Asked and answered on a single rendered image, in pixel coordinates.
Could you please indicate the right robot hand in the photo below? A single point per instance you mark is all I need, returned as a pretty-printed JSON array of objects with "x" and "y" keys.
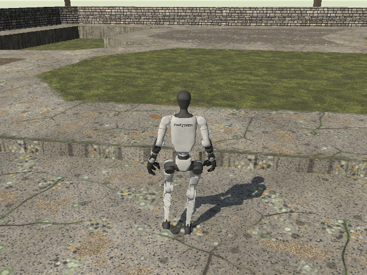
[{"x": 208, "y": 163}]

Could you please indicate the left robot hand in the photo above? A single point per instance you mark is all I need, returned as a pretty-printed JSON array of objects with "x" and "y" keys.
[{"x": 150, "y": 167}]

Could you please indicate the right robot foot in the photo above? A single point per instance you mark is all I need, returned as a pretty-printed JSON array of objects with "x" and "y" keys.
[{"x": 187, "y": 228}]

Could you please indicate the right robot upper arm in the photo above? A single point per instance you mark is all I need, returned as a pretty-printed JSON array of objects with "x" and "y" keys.
[{"x": 204, "y": 130}]

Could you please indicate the robot right forearm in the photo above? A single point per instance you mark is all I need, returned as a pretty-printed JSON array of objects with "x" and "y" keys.
[{"x": 210, "y": 152}]

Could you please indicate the robot left forearm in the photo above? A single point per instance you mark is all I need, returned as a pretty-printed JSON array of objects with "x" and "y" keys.
[{"x": 154, "y": 152}]

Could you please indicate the left robot shin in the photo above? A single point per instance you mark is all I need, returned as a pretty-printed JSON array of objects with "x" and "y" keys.
[{"x": 166, "y": 203}]

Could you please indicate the left robot upper arm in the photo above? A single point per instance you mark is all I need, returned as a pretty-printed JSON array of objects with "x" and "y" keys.
[{"x": 162, "y": 130}]

